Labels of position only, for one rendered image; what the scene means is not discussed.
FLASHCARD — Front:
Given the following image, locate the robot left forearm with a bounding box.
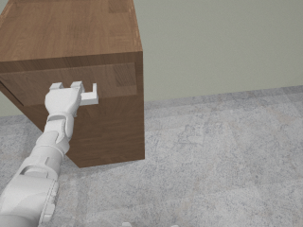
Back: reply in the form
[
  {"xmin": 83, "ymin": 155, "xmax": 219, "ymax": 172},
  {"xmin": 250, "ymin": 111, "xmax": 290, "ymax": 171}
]
[{"xmin": 0, "ymin": 112, "xmax": 74, "ymax": 212}]

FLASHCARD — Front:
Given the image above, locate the left robot hand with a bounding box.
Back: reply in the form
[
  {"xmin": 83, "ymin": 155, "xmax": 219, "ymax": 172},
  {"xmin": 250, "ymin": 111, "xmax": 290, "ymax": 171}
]
[{"xmin": 45, "ymin": 81, "xmax": 85, "ymax": 117}]

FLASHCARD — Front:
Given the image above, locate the handle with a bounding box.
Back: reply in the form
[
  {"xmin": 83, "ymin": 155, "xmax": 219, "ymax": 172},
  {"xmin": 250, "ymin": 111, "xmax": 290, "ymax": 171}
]
[{"xmin": 80, "ymin": 83, "xmax": 98, "ymax": 106}]

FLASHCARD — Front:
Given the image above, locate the cabinet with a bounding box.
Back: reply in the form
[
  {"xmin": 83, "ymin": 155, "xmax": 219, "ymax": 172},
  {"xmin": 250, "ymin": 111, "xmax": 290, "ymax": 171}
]
[{"xmin": 0, "ymin": 0, "xmax": 145, "ymax": 168}]

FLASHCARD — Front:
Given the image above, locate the robot left upper arm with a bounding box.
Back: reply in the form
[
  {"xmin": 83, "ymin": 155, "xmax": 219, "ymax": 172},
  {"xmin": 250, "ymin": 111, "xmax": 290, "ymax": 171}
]
[{"xmin": 0, "ymin": 174, "xmax": 60, "ymax": 227}]

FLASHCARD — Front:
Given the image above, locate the drawer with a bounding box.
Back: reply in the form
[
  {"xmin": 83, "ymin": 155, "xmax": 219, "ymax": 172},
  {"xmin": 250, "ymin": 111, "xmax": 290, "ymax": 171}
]
[{"xmin": 0, "ymin": 62, "xmax": 137, "ymax": 106}]

